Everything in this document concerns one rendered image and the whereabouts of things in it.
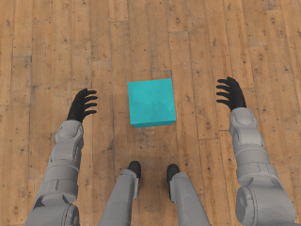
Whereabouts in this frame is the right robot upper arm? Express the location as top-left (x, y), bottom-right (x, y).
top-left (235, 185), bottom-right (301, 226)

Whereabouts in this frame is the left robot hand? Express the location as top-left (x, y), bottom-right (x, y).
top-left (67, 89), bottom-right (98, 123)

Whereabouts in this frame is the right robot hand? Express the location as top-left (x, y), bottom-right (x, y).
top-left (216, 76), bottom-right (246, 112)

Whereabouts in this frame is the carton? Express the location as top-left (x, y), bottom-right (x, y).
top-left (127, 78), bottom-right (176, 128)

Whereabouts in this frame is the robot right forearm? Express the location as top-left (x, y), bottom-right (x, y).
top-left (229, 107), bottom-right (295, 223)

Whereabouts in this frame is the right robot thigh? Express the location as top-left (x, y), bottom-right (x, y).
top-left (169, 177), bottom-right (212, 226)

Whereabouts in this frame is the robot left forearm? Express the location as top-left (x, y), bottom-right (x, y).
top-left (24, 120), bottom-right (84, 226)

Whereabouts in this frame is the right robot shin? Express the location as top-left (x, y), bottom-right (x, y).
top-left (171, 172), bottom-right (193, 184)

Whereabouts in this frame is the left robot upper arm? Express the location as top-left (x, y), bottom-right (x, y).
top-left (25, 203), bottom-right (81, 226)

